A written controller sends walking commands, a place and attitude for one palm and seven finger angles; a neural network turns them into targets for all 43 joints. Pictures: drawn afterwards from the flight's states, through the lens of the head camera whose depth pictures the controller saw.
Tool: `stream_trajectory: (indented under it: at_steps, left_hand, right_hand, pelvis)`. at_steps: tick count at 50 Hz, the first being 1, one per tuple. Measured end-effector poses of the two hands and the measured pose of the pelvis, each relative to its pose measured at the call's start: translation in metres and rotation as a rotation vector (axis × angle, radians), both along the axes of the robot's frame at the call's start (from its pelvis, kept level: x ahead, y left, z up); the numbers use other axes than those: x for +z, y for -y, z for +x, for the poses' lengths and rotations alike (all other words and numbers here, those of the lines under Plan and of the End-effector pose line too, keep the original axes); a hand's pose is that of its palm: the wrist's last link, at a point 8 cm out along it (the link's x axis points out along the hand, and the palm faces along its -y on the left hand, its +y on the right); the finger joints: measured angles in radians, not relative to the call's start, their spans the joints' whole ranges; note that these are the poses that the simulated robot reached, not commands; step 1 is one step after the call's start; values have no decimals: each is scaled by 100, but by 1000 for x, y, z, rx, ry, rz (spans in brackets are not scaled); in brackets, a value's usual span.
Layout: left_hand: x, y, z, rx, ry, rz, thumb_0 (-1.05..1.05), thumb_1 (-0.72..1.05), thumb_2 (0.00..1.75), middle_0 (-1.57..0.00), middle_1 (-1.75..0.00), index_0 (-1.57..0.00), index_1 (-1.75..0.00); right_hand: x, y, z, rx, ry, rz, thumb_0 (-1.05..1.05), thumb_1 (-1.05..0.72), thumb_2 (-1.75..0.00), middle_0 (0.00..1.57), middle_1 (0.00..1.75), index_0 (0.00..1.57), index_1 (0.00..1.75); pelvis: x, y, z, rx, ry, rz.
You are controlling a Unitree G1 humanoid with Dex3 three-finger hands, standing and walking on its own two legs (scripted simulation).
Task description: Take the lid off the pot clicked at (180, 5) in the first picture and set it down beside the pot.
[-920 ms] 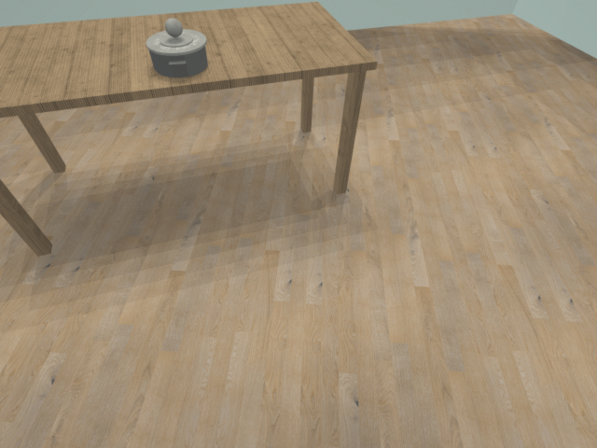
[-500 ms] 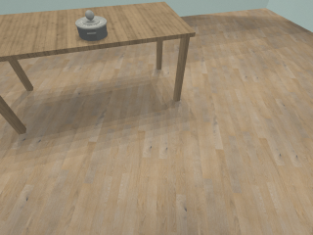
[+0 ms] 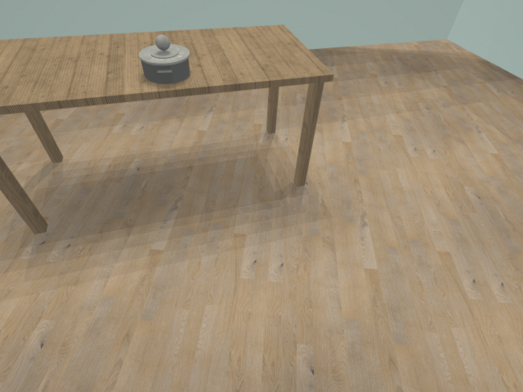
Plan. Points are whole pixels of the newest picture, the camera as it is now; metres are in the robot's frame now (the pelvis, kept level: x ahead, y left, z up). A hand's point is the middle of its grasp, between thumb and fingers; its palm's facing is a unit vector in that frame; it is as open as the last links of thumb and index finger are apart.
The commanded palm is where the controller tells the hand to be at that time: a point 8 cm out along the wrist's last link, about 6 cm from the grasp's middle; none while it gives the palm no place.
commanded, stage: walk to a spot facing it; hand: left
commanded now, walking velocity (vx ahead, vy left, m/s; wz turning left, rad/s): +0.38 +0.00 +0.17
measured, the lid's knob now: (162, 42) +1.27 +0.46 +0.02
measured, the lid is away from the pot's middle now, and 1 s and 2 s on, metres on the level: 0.00 0.00 0.00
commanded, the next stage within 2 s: turn to face it in 0.98 s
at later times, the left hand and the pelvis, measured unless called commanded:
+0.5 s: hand (151, 355) +0.23 +0.23 -0.18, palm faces +0.01 -0.99 -0.12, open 7.3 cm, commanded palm none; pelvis +0.17 +0.05 +0.00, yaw +1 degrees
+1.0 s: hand (177, 279) +0.39 +0.21 -0.17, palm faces +0.14 -0.97 -0.20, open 7.3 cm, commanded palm none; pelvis +0.44 +0.04 +0.00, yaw +4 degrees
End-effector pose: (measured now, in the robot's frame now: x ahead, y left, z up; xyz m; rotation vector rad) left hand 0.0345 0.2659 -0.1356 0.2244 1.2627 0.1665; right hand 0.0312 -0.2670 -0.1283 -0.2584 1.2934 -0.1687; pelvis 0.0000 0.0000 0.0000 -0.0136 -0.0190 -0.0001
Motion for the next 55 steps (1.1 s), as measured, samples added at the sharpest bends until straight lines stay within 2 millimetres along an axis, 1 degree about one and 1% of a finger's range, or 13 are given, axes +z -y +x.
stream_trajectory:
  at_steps: [8,10,12,17,21,26,30,33,35,42,45,50,55]
  left_hand:
    - [-33,-3,-39,103,-161,-110,0,91,89,-20,-30,-20,-30]
    - [-33,-6,-36,95,-217,-123,0,91,89,-20,-30,-20,-30]
    - [-28,-9,-22,88,-231,-132,1,91,89,-20,-30,-20,-30]
    - [-18,-15,45,87,-148,-146,1,91,89,-19,-30,-19,-30]
    - [-17,-15,112,66,-80,-148,1,91,89,-19,-30,-19,-30]
    - [-21,-8,210,-2,-8,-140,1,92,89,-19,-30,-19,-30]
    - [-26,6,298,-59,81,-125,0,92,89,-19,-30,-19,-30]
    - [-27,13,347,-51,168,-106,0,92,89,-19,-30,-19,-30]
    - [-22,14,362,-22,193,-99,0,91,89,-19,-30,-19,-30]
    - [-6,5,359,66,63,-42,-1,94,89,-20,-30,-20,-30]
    - [-3,3,350,95,-22,-41,-1,94,89,-19,-30,-20,-30]
    - [-3,6,342,171,-141,-71,0,93,89,-19,-30,-19,-30]
    - [-11,7,344,258,-252,-110,0,92,89,-19,-30,-20,-30]
  right_hand:
    - [-5,-52,6,-17,-58,18,1,-91,-90,20,30,20,30]
    - [-4,-66,4,-53,-62,21,1,-91,-90,20,30,20,30]
    - [0,-80,-3,-87,-96,33,1,-91,-90,20,30,20,30]
    - [13,-114,-17,-131,-234,72,1,-91,-90,20,30,20,30]
    - [17,-133,-15,-172,-319,101,1,-91,-90,20,30,20,30]
    - [10,-143,10,-225,-375,128,1,-91,-90,20,30,20,30]
    - [-5,-139,44,-256,-415,147,1,-91,-90,20,30,20,30]
    - [-21,-125,87,-247,-426,157,1,-91,-90,20,30,20,30]
    - [-26,-111,131,-224,-371,152,1,-91,-90,20,30,20,30]
    - [-20,-73,335,-89,-13,115,1,-91,-90,20,30,20,30]
    - [-12,-64,408,-46,86,94,1,-94,-90,20,30,20,30]
    - [-3,-76,508,54,163,101,1,-94,-90,19,30,20,30]
    - [-9,-113,595,159,187,118,1,-92,-90,19,30,20,30]
  pelvis:
    - [-12,-33,41,38,-5,-11]
    - [-10,-41,54,26,-9,-9]
    - [-5,-47,68,29,-14,-13]
    - [6,-55,105,43,-21,-20]
    - [5,-57,137,35,-26,-20]
    - [-4,-53,185,20,-29,-12]
    - [-19,-44,234,15,-26,-10]
    - [-29,-35,273,14,-12,-4]
    - [-26,-30,292,22,1,-5]
    - [-5,-25,360,36,-3,2]
    - [-1,-28,388,42,-9,2]
    - [-1,-39,437,63,-12,1]
    - [-10,-59,490,93,-7,0]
